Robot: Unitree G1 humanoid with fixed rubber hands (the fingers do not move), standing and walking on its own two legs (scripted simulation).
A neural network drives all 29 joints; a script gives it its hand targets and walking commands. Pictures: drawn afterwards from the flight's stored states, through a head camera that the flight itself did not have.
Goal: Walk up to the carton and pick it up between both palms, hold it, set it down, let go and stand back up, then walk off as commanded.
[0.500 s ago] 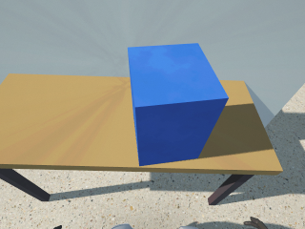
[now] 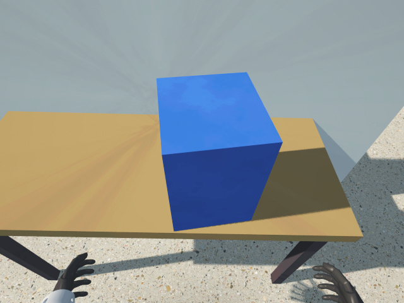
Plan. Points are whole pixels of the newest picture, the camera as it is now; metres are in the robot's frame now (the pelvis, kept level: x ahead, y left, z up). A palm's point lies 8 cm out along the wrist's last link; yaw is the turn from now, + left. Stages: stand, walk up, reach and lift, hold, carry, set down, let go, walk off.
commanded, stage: reach and lift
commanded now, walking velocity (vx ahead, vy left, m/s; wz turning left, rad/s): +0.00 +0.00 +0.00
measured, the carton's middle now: (208, 156) +0.43 +0.00 +0.03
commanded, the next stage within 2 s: none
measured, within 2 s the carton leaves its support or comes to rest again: neither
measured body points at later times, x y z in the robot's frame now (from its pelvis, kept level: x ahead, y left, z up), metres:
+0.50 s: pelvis +0.02 +0.00 +0.02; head +0.04 +0.02 +0.47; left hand +0.18 +0.26 -0.06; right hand +0.18 -0.24 -0.06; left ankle +0.03 +0.13 -0.73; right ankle +0.01 -0.11 -0.73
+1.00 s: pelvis +0.02 +0.00 +0.02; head +0.03 +0.02 +0.47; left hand +0.19 +0.21 -0.02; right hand +0.21 -0.22 -0.02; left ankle +0.03 +0.13 -0.73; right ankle +0.01 -0.11 -0.73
